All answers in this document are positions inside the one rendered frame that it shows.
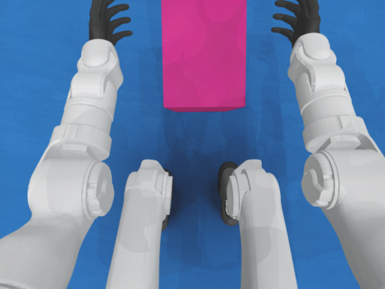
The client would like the right robot foot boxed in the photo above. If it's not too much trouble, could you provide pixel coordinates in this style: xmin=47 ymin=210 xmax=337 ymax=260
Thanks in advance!
xmin=218 ymin=161 xmax=239 ymax=226

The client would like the left robot upper arm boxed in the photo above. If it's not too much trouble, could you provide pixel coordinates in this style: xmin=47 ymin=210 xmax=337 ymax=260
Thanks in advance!
xmin=0 ymin=158 xmax=114 ymax=289

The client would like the carton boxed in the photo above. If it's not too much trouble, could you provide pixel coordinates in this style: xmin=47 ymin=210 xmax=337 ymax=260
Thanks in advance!
xmin=161 ymin=0 xmax=247 ymax=112

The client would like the right robot upper arm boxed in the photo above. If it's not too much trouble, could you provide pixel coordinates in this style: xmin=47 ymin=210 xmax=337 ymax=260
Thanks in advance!
xmin=301 ymin=149 xmax=385 ymax=289

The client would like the robot left hand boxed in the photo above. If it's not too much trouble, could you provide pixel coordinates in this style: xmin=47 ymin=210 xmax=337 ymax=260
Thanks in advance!
xmin=88 ymin=0 xmax=132 ymax=46

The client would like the robot right hand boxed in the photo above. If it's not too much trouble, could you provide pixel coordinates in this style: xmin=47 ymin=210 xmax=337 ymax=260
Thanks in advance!
xmin=271 ymin=0 xmax=321 ymax=48

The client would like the robot right forearm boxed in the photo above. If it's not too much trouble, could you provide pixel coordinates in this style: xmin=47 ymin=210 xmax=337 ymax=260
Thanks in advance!
xmin=288 ymin=33 xmax=385 ymax=159

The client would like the left robot shin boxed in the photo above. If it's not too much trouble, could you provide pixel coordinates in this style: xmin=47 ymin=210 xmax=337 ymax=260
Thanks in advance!
xmin=124 ymin=160 xmax=166 ymax=220

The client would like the robot left forearm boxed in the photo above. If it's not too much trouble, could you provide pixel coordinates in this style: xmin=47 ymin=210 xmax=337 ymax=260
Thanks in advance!
xmin=28 ymin=39 xmax=123 ymax=209

